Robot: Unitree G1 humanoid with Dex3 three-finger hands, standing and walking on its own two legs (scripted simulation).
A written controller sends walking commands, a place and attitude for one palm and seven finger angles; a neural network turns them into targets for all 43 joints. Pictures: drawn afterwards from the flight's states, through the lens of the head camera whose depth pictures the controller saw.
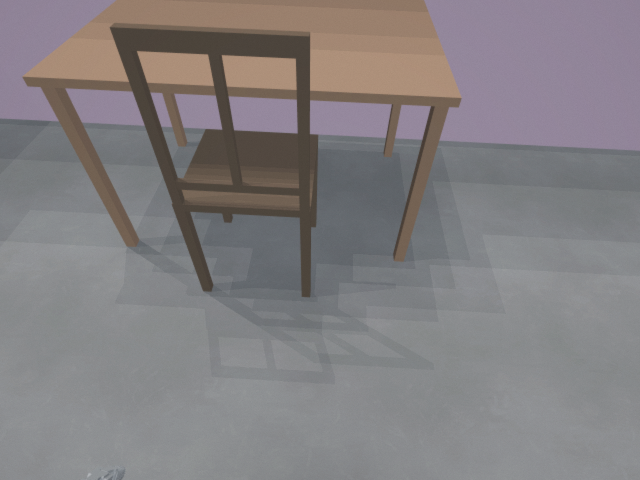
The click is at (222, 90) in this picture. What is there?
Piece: chair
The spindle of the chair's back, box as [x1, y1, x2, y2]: [208, 55, 241, 185]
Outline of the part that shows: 208,55 233,184 240,185 241,175 221,55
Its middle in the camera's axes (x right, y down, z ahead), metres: -0.23 -0.27 +0.95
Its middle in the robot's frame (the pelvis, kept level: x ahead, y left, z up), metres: +0.88 +0.28 -0.05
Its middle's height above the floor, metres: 0.72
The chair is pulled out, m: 0.00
